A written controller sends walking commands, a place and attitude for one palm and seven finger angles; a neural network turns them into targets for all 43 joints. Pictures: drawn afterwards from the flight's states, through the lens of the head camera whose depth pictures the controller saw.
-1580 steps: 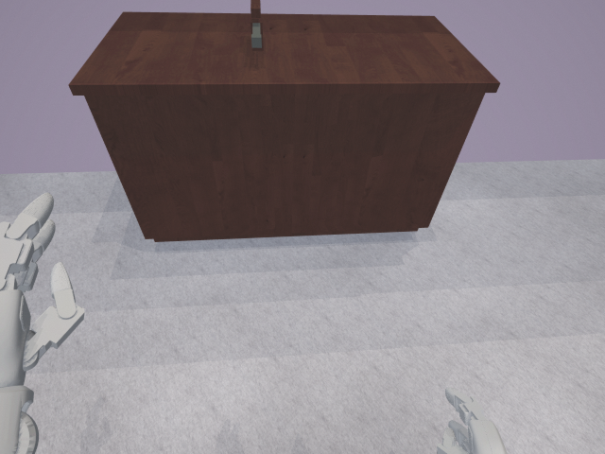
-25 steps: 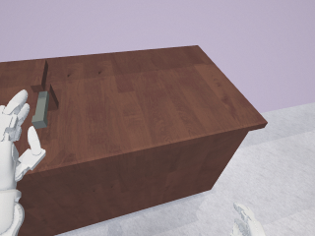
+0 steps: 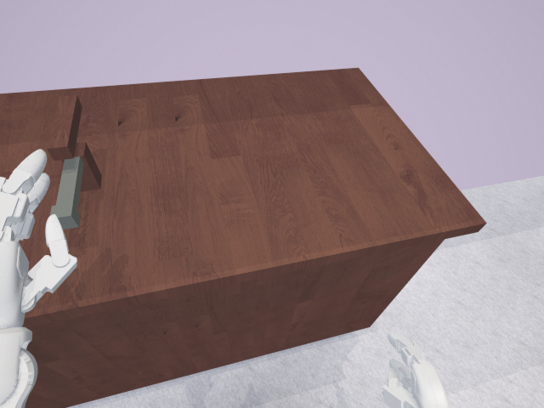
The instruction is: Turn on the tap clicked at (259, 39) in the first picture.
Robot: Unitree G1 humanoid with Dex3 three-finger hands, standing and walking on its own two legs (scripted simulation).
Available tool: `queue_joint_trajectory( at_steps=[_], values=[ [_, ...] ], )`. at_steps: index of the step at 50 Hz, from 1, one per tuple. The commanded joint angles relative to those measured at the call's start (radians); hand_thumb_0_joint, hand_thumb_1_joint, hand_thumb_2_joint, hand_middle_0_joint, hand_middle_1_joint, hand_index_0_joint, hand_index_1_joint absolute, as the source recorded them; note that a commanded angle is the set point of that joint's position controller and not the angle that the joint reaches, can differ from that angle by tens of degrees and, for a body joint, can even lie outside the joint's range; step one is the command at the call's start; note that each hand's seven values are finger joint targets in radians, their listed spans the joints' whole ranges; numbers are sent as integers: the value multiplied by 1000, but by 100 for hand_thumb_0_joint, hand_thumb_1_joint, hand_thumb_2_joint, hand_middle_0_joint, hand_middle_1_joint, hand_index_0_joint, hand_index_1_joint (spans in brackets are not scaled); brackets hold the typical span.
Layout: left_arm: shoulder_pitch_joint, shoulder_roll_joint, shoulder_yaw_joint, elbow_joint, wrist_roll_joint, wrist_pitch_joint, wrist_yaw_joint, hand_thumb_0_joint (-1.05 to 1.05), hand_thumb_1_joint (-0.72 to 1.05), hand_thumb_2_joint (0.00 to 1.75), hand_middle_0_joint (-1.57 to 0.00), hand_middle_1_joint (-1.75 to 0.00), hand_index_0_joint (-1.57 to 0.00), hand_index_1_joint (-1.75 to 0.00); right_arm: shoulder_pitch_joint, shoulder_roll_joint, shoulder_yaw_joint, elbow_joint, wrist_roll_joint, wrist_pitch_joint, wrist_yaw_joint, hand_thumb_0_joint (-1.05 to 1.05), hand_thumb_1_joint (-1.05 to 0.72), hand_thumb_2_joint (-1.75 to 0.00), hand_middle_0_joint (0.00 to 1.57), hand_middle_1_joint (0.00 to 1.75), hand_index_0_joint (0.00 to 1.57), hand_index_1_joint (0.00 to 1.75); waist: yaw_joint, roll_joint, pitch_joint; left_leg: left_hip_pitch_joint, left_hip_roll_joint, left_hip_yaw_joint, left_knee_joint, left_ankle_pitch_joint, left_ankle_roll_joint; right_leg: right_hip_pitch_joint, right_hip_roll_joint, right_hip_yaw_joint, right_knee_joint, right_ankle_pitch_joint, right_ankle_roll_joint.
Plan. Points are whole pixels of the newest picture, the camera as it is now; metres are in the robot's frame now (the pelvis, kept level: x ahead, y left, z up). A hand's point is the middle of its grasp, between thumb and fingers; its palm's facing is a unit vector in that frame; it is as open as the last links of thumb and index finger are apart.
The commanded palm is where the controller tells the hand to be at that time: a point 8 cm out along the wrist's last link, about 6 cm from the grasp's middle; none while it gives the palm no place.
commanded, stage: come to a stop and stand still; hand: left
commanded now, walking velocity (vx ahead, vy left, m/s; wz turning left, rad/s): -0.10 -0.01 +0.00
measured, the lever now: (65, 216) +0.33 +0.34 +0.07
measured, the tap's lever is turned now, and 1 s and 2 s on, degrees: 0 0 0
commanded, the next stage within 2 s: look again from close up in 1.38 s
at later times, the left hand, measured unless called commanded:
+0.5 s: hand (92, 256) +0.23 +0.23 +0.16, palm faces +0.39 -0.85 -0.36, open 7.5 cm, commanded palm +0.17 +0.26 +0.17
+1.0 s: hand (83, 265) +0.23 +0.24 +0.14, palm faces +0.31 -0.86 -0.41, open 7.5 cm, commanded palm +0.16 +0.27 +0.17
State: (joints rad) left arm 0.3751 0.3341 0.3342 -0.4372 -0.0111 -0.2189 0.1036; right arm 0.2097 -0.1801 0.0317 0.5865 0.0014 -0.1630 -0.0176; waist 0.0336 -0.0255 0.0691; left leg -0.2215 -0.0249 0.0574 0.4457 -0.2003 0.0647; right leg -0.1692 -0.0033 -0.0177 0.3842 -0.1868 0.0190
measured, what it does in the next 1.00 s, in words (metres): stands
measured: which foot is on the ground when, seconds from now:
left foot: down 0.00-1.00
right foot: down 0.00-1.00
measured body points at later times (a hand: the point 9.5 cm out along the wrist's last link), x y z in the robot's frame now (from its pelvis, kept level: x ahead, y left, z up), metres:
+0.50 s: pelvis +0.01 -0.02 +0.00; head +0.04 -0.01 +0.45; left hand +0.20 +0.27 +0.18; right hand +0.20 -0.24 -0.07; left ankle +0.03 +0.07 -0.74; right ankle +0.01 -0.13 -0.74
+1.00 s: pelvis +0.00 -0.01 -0.01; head +0.05 +0.01 +0.44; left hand +0.20 +0.28 +0.16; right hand +0.16 -0.26 -0.09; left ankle +0.03 +0.07 -0.74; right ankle +0.01 -0.13 -0.74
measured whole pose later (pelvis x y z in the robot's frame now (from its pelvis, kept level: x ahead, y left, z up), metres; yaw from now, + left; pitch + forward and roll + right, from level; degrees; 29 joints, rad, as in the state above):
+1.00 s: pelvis +0.00 -0.01 -0.01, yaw +1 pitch +1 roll -1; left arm 0.45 0.43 0.36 -0.43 -0.08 -0.27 0.09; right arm 0.24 -0.25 0.00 0.60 0.01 -0.14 0.00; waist 0.00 -0.03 0.08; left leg -0.30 -0.03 0.04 0.51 -0.23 0.05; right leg -0.26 -0.01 -0.03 0.48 -0.24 0.01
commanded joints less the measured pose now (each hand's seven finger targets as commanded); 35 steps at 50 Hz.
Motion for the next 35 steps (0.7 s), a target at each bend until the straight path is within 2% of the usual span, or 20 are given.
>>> queue_joint_trajectory(
  at_steps=[1,5,7,10,11,13,15,16,20,21,23,25,26,29,30,31,32,33,34,35],
  values=[
    [-38,170,111,-255,-23,-60,17,0,90,90,-20,-30,-20,-30,-84,-134,-58,-162,11,-37,-10,0,-90,-90,20,30,20,30,-5,111,-193,71,109,-119,-90,225,-71,67,-26,26,5,171,-32],
    [5,203,146,-278,-32,-47,21,0,90,90,-20,-30,-20,-30,-92,-133,-62,-177,19,-24,-15,0,-90,-90,20,30,20,30,-3,106,-204,115,121,-111,-58,402,-91,54,-23,17,19,223,-30],
    [15,178,127,-266,-39,-43,17,0,90,90,-20,-30,-20,-30,-85,-134,-65,-183,19,-15,-15,0,-90,-90,20,30,20,30,-6,96,-206,105,130,-110,-55,405,-90,64,-28,18,18,223,-29],
    [39,200,153,-272,-40,-37,24,0,90,90,-20,-30,-20,-30,-96,-135,-65,-184,19,-6,-22,0,-90,-90,20,30,20,30,-5,95,-222,106,126,-97,-34,373,-79,70,-41,36,7,275,-33],
    [43,174,129,-252,-44,-35,22,0,90,90,-20,-30,-20,-30,-89,-138,-61,-183,16,-1,-21,0,-90,-90,20,30,20,30,-7,80,-222,87,122,-96,-36,342,-70,78,-45,37,2,275,-32],
    [30,177,126,-262,-45,-34,25,0,90,90,-20,-30,-20,-30,-89,-141,-66,-184,17,1,-23,0,-90,-90,20,30,20,30,-7,72,-226,85,116,-96,-40,291,-66,81,-51,51,1,273,-35],
    [31,199,144,-274,-45,-27,32,0,90,90,-20,-30,-20,-30,-108,-136,-64,-183,20,1,-30,0,-90,-90,20,30,20,30,-7,79,-219,95,113,-96,-38,247,-59,63,-60,68,-14,270,-37],
    [23,168,114,-255,-46,-26,30,0,90,90,-20,-30,-20,-30,-99,-140,-60,-179,14,7,-30,0,-90,-90,20,30,20,30,-10,72,-210,72,108,-97,-48,209,-55,68,-59,62,-20,242,-36],
    [-4,200,134,-266,-43,-20,38,0,90,90,-20,-30,-20,-30,-119,-140,-64,-180,18,8,-36,0,-90,-90,20,30,20,30,-8,75,-182,69,104,-102,-61,140,-50,49,-63,82,-41,200,-39],
    [-10,168,105,-247,-44,-20,36,0,90,90,-20,-30,-20,-30,-107,-141,-59,-174,13,12,-35,0,-90,-90,20,30,20,30,-12,75,-174,52,99,-106,-72,122,-48,55,-60,71,-43,179,-37],
    [-16,173,106,-238,-43,-19,36,0,90,90,-20,-30,-20,-30,-110,-141,-62,-177,15,13,-34,0,-90,-90,20,30,20,30,-9,74,-160,47,99,-106,-81,71,-46,44,-57,80,-57,138,-37],
    [-13,194,125,-252,-42,-15,40,0,90,90,-20,-30,-20,-30,-122,-141,-64,-178,17,13,-37,0,-90,-90,20,30,20,30,-9,77,-156,62,97,-105,-79,76,-46,33,-58,89,-66,143,-40],
    [-12,172,106,-232,-43,-15,37,0,90,90,-20,-30,-20,-30,-111,-141,-60,-172,12,18,-35,0,-90,-90,20,30,20,30,-11,69,-159,44,96,-109,-86,71,-44,50,-56,75,-64,133,-37],
    [-5,173,106,-233,-43,-14,36,0,90,90,-20,-30,-20,-30,-110,-141,-65,-179,17,18,-33,0,-90,-90,20,30,20,30,-10,62,-157,45,99,-114,-90,64,-43,52,-58,82,-66,125,-39],
    [-967,976,325,-669,-18,-191,53,0,90,90,-20,-30,-20,-30,59,-178,141,-320,87,45,-107,0,-90,-90,20,30,20,30,-79,299,-78,-153,56,-112,-34,50,-28,-17,-9,60,0,-74,28],
    [-526,448,351,-114,29,-107,39,0,90,90,-20,-30,-20,-30,-5,-69,-11,-214,61,-8,-84,0,-90,-90,20,30,20,30,-5,79,-89,-28,170,-147,-21,-3,-30,-172,-85,30,2,-171,-24],
    [-344,347,231,40,-7,-71,26,0,90,90,-20,-30,-20,-30,-52,-139,-15,-171,13,-6,-46,0,-90,-90,20,30,20,30,-16,34,-120,11,115,-95,-31,35,-44,-127,-50,55,-20,-95,-50],
    [-306,384,244,-27,-20,-78,17,0,90,90,-20,-30,-20,-30,-48,-192,-59,-192,-4,-15,-24,0,-90,-90,20,30,20,30,3,26,-167,-1,90,-79,10,4,-54,-96,-68,119,-39,11,-69],
    [-189,326,200,-40,-37,-92,3,0,90,90,-20,-30,-20,-30,-17,-187,-62,-197,-3,-24,-5,0,-90,-90,20,30,20,30,1,-8,-216,-7,81,-80,48,45,-49,-47,-101,153,-23,113,-80],
    [-74,218,130,-20,-56,-88,-6,0,90,90,-20,-30,-20,-30,-33,-173,-58,-185,9,-25,17,0,-90,-90,20,30,20,30,-3,17,-270,34,88,-71,48,92,-51,-14,-106,133,21,182,-84]
  ],
)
